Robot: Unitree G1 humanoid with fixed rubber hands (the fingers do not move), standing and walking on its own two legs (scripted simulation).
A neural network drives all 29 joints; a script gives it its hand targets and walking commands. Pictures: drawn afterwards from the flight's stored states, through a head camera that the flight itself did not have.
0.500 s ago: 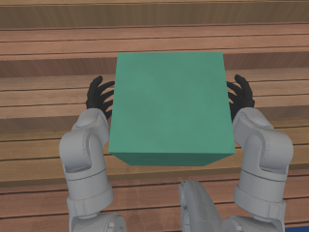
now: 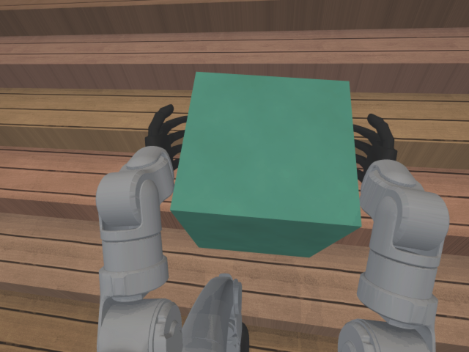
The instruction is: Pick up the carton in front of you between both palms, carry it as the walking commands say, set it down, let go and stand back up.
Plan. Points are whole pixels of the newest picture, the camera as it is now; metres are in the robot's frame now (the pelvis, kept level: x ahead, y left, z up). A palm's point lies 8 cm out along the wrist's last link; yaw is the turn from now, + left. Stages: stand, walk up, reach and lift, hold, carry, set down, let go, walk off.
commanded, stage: carry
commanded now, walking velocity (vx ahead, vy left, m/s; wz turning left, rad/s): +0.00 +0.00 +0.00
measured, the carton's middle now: (261, 178) +0.37 +0.03 +0.10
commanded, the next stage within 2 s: none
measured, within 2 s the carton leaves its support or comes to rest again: neither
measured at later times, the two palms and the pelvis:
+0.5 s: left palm out of the picture +0.63 +0.13 +0.30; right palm out of the picture +0.66 -0.16 +0.31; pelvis +0.27 -0.03 +0.13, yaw -1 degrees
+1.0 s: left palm out of the picture +0.87 +0.07 +0.35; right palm out of the picture +0.83 -0.23 +0.36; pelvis +0.50 -0.02 +0.25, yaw -2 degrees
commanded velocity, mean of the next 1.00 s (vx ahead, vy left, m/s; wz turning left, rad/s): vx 0.00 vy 0.00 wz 0.00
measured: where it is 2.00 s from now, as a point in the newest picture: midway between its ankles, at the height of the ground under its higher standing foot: (287, 198)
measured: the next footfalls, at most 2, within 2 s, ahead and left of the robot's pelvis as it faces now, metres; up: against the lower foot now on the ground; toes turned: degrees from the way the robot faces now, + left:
left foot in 0.02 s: +0.18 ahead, +0.10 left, +0.13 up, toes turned +4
right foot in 0.30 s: +0.20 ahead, -0.08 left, +0.13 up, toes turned -4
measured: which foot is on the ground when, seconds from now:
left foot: up 0.00-0.00, down 0.02-0.40, up 0.42-0.64, down 0.66-1.00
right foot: down 0.00-0.06, up 0.08-0.28, down 0.30-0.68, up 0.70-1.00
